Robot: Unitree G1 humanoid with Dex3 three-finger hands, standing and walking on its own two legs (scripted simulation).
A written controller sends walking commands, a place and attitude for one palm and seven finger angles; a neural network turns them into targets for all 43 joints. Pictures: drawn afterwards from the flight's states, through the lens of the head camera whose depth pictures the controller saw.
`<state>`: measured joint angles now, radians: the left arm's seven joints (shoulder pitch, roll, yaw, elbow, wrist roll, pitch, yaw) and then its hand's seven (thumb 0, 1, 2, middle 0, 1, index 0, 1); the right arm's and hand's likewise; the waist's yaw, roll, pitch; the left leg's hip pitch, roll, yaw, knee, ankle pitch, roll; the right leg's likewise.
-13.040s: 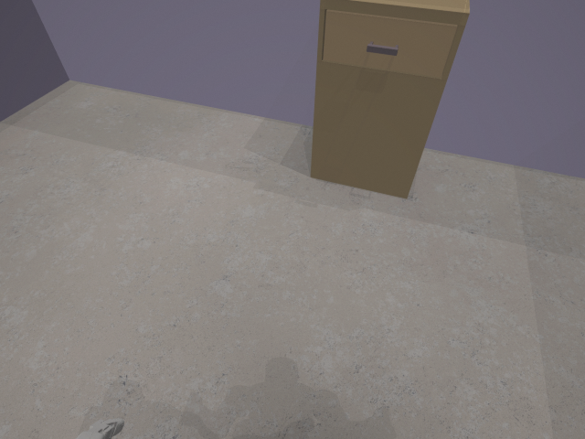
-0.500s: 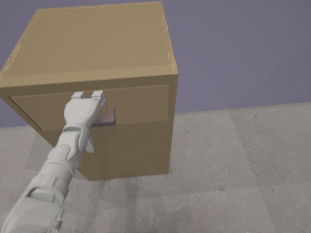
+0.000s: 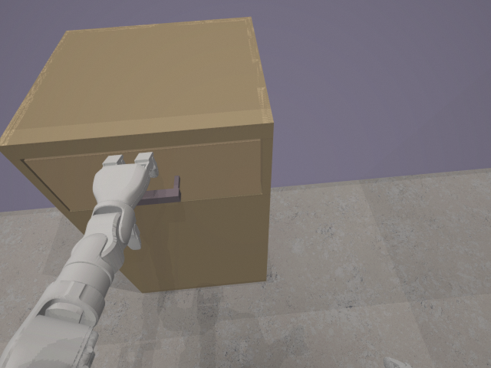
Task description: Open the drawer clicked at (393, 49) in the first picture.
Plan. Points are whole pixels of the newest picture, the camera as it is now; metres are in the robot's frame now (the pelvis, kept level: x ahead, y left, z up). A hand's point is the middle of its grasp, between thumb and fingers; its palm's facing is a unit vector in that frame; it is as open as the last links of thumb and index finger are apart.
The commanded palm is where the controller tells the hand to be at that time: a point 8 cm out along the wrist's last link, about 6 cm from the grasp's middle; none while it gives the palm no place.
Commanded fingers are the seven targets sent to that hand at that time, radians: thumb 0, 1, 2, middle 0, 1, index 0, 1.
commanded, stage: move the hooked fingers above the handle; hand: left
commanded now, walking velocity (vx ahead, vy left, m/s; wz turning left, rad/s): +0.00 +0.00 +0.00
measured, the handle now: (154, 189) +0.47 +0.22 -0.03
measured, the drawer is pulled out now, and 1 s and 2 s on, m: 0.00 0.00 0.00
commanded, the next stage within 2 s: none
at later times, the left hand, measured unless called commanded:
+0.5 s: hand (141, 207) +0.39 +0.22 +0.01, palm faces -0.08 -0.06 -0.99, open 13.8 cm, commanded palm +0.37 +0.24 +0.08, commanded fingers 0.00 -0.50 0.30 -0.30 -1.20 -0.30 -1.20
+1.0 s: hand (153, 197) +0.41 +0.20 +0.02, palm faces +0.03 -0.07 -1.00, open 13.7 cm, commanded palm +0.38 +0.24 +0.08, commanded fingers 0.00 -0.50 0.30 -0.30 -1.20 -0.30 -1.20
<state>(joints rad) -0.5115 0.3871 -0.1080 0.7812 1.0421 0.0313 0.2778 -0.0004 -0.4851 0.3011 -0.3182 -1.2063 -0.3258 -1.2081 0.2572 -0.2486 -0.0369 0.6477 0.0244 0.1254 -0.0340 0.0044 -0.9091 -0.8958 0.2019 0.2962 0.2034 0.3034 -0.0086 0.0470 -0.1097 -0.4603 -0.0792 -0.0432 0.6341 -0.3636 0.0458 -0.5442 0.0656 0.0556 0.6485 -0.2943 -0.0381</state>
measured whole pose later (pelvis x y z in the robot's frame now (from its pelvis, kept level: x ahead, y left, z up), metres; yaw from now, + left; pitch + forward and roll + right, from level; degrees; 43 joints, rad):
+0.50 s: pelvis +0.00 +0.00 +0.00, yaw +0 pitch +12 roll +0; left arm -0.46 0.39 -0.08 0.73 1.05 -0.09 0.26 0.00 -0.48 0.30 -0.31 -1.20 -0.32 -1.20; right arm 0.27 -0.24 -0.05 0.66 0.01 0.11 -0.04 0.00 -0.91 -0.90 0.20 0.30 0.20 0.30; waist -0.01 0.04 -0.12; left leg -0.49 -0.08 -0.04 0.66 -0.37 0.05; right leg -0.57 0.07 0.05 0.67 -0.30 -0.04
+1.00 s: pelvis +0.00 +0.01 -0.01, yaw +0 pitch +12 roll +0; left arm -0.51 0.36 -0.10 0.70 1.11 -0.14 0.34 0.00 -0.49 0.30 -0.32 -1.20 -0.33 -1.21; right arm 0.25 -0.24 -0.04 0.65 -0.01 0.11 -0.04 0.00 -0.91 -0.90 0.20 0.30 0.20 0.30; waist -0.02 0.03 -0.11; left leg -0.53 -0.09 -0.04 0.71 -0.39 0.06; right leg -0.60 0.06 0.05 0.71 -0.32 -0.02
